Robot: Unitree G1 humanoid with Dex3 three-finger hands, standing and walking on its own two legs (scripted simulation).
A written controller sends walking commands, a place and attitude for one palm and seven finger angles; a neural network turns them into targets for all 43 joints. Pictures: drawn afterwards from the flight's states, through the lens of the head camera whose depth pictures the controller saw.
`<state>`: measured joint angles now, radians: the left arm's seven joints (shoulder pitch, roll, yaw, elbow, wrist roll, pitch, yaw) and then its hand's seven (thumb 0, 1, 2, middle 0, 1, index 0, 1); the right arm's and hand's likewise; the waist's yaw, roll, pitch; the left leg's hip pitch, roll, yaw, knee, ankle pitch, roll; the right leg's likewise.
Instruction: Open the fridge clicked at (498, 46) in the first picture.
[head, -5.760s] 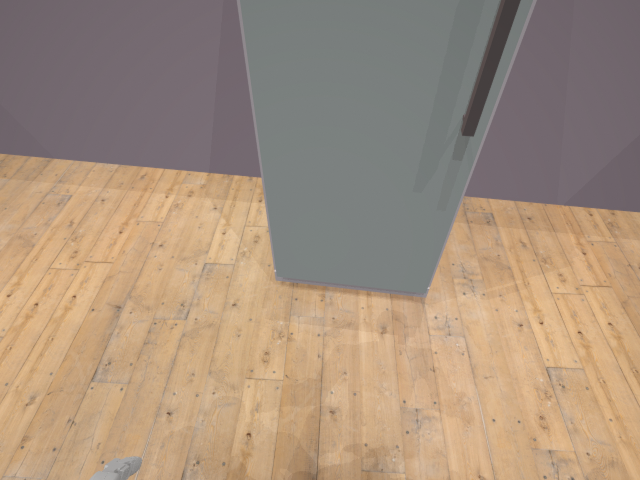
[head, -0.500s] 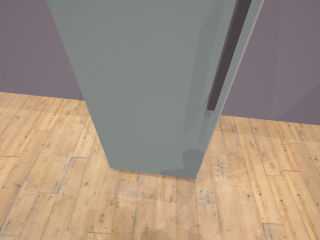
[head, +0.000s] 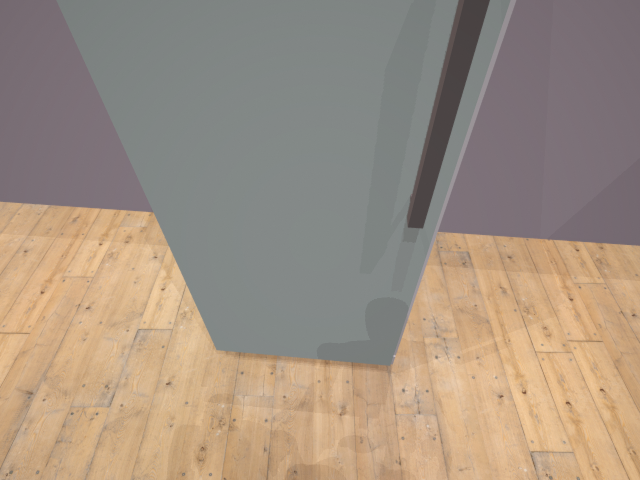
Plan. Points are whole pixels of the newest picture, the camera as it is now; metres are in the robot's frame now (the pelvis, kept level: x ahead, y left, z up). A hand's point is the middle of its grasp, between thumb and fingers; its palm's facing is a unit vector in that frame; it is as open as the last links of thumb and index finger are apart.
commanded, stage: shuffle to correct the standing spot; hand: right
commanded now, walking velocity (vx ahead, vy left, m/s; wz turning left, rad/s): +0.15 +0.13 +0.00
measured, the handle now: (447, 83) +0.53 -0.12 +0.24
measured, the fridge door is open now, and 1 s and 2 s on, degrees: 0 0 0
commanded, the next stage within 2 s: come to a stop and stand still in 0.14 s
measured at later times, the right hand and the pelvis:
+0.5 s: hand out of the picture +0.03 -0.10 -0.17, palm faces +0.05 +0.99 -0.16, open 7.4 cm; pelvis +0.08 +0.05 +0.00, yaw +1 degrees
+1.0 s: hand out of the picture +0.14 -0.11 -0.16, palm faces +0.02 +0.96 -0.27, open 7.4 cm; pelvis +0.06 +0.09 -0.01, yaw -1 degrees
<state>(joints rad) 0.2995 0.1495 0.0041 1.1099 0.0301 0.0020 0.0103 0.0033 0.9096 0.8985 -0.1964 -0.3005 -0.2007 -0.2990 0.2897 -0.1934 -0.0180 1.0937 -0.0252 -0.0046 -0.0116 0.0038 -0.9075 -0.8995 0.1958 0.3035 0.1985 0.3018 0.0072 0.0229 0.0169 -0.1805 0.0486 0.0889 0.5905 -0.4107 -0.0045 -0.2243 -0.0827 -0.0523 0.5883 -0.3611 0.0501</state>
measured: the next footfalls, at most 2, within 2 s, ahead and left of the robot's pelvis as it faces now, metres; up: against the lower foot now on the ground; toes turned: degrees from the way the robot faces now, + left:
right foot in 0.58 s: +0.19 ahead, -0.03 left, +0.00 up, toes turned -5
left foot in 0.92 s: +0.11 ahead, +0.23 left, +0.00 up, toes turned +0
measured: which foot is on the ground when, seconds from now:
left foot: down 0.00-0.60, up 0.62-0.90, down 0.92-1.00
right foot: down 0.00-0.24, up 0.26-0.56, down 0.58-1.00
